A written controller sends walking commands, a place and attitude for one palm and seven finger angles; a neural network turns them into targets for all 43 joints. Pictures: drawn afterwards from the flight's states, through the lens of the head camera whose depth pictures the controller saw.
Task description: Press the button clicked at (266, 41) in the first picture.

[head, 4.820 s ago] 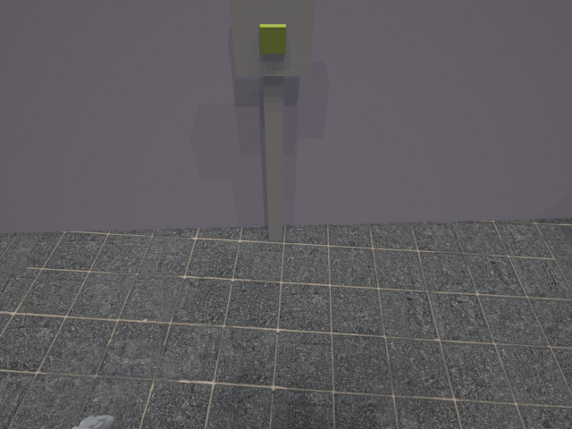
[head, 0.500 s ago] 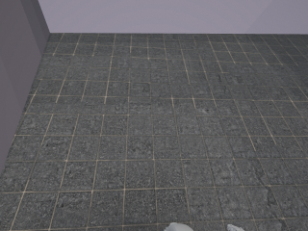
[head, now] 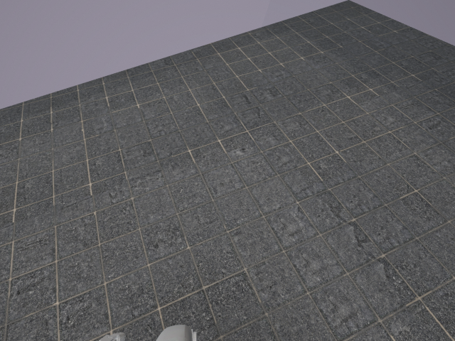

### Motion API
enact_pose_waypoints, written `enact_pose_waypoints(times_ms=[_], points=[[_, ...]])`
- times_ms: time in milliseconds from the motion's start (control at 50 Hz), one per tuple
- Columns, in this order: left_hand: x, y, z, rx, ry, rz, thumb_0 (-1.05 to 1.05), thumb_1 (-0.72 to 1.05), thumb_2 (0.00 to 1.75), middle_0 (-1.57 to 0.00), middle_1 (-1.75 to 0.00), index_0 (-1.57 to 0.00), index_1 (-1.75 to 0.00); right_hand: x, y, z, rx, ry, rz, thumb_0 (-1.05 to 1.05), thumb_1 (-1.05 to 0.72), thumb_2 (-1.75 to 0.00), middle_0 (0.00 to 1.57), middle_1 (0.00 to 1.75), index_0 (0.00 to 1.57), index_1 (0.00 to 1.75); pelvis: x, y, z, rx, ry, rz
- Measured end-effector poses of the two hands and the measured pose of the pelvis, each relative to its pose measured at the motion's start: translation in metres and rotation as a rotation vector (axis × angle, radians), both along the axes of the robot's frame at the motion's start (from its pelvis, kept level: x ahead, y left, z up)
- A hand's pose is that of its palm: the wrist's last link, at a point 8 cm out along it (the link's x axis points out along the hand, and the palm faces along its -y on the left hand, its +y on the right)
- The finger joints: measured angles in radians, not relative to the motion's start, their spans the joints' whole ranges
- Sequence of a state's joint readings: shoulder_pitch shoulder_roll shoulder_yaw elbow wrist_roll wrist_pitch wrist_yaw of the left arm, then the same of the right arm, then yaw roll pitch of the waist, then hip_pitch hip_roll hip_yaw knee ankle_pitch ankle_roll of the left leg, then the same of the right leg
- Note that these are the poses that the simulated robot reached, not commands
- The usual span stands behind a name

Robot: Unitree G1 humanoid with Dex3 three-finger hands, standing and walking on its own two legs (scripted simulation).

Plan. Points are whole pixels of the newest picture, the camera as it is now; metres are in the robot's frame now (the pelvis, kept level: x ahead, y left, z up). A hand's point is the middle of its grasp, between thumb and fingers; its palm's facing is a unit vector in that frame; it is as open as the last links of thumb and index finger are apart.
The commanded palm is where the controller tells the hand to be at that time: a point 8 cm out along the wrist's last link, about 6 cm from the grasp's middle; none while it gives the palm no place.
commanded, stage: turn to face it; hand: left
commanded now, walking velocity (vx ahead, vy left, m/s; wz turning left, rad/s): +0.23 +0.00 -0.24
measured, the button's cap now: out of the picture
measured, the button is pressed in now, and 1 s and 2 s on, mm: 0 0 0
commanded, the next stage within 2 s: none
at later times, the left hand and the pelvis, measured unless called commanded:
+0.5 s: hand out of the picture +0.09 +0.22 -0.19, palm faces +0.10 -0.98 -0.16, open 7.4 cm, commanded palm none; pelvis +0.08 +0.04 -0.01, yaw +2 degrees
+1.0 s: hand out of the picture +0.11 +0.20 -0.14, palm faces +0.35 -0.89 -0.30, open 7.4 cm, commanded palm none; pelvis +0.08 -0.02 +0.00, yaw +21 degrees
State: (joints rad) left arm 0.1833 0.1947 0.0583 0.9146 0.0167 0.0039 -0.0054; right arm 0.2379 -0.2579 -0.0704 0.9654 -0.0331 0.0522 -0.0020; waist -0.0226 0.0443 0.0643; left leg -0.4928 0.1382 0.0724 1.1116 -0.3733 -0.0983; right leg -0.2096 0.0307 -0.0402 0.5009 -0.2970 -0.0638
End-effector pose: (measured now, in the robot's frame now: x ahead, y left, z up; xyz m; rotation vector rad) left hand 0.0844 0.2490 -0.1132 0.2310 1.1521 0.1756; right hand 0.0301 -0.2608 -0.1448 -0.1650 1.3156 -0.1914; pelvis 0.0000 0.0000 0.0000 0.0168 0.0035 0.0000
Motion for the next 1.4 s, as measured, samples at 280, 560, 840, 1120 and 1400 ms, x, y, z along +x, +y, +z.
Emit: enact_pose_waypoints(times_ms=[280,560,840,1120,1400], points=[[-0.021,-0.012,-0.03,-0.087,0.174,0.032,0.01,0.9,0.9,-0.2,-0.3,-0.21,-0.3,0.091,0.027,0.016,-0.006,-0.127,0.014,0.01,-0.91,-0.9,0.19,0.3,0.19,0.3,0.058,0.013,0.0,-0.04,-0.024,-0.031],[0.012,0.027,-0.038,-0.104,0.157,0.143,0.01,0.9,0.9,-0.2,-0.3,-0.2,-0.3,0.118,0.071,0.016,-0.011,-0.058,0.096,0.0,-0.92,-0.9,0.2,0.3,0.2,0.3,0.081,0.043,-0.002,-0.046,-0.007,0.071],[0.049,0.022,-0.006,0.013,-0.07,0.233,0.01,0.91,0.9,-0.19,-0.3,-0.2,-0.3,0.135,0.018,0.003,0.003,-0.026,0.189,0.01,-0.9,-0.9,0.2,0.3,0.2,0.3,0.078,-0.002,-0.006,-0.033,0.022,0.249],[-0.047,-0.021,-0.005,-0.008,0.042,0.447,0.01,0.9,0.9,-0.2,-0.3,-0.21,-0.3,0.215,0.019,0.011,0.002,-0.037,0.441,0.01,-0.91,-0.9,0.19,0.3,0.19,0.3,0.081,-0.02,0.002,0.023,0.0,0.455],[-0.154,0.003,-0.037,-0.072,0.19,0.709,0.01,0.9,0.9,-0.2,-0.3,-0.2,-0.3,0.291,0.14,0.034,-0.008,-0.228,0.739,0.01,-0.9,-0.9,0.2,0.3,0.2,0.3,0.07,0.016,-0.007,-0.026,-0.003,0.62]])
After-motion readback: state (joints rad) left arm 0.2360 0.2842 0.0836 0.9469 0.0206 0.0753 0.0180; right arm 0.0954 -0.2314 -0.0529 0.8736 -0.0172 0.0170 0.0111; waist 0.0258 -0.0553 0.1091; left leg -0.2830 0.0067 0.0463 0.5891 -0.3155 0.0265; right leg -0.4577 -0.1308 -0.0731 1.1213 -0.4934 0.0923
